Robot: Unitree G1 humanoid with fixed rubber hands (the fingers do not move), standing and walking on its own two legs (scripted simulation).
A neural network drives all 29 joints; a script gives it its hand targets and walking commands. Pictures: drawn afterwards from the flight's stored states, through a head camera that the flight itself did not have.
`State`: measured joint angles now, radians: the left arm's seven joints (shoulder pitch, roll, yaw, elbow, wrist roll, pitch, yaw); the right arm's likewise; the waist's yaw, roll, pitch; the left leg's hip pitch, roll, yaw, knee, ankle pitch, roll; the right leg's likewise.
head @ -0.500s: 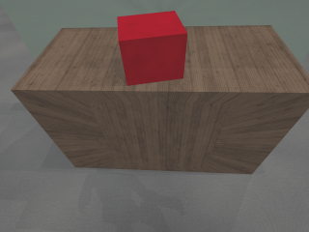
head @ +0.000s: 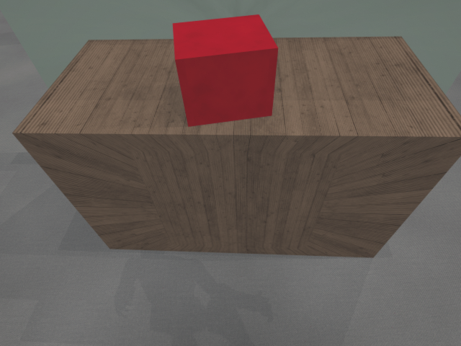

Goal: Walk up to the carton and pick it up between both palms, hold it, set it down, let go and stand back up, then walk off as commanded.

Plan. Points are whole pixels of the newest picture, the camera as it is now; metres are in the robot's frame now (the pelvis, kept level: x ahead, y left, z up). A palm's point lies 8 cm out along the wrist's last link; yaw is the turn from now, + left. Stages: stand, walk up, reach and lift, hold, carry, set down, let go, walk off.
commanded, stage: stand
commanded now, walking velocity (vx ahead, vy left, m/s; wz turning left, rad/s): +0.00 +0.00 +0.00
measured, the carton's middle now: (223, 70) +0.78 +0.07 +0.06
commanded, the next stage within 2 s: none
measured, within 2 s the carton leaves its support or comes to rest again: neither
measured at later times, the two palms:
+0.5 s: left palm out of the picture +0.08 +0.31 -0.11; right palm out of the picture +0.08 -0.29 -0.12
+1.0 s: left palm out of the picture +0.07 +0.31 -0.12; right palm out of the picture +0.07 -0.28 -0.12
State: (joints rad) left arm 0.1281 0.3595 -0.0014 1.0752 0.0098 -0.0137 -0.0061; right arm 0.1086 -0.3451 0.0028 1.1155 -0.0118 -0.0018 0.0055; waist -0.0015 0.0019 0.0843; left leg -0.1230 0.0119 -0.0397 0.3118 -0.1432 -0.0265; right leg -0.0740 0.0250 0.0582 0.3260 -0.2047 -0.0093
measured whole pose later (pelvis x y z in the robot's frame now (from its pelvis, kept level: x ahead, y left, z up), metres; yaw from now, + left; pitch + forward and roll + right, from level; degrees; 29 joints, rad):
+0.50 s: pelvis +0.01 +0.00 +0.00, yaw +0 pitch -3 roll +0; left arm 0.13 0.36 -0.01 1.07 0.01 -0.01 0.00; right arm 0.10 -0.35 0.00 1.11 -0.01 -0.01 0.00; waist 0.00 0.01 0.08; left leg -0.12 0.01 -0.03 0.32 -0.16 -0.02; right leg -0.07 0.02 0.06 0.32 -0.21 0.00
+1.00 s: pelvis +0.00 +0.01 +0.00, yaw +0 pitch -3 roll +0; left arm 0.13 0.36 -0.01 1.07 0.01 -0.01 0.00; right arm 0.09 -0.34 0.00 1.11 -0.01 0.00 0.01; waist 0.00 0.00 0.08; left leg -0.12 0.00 -0.03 0.32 -0.15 -0.01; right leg -0.07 0.01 0.06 0.32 -0.20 0.01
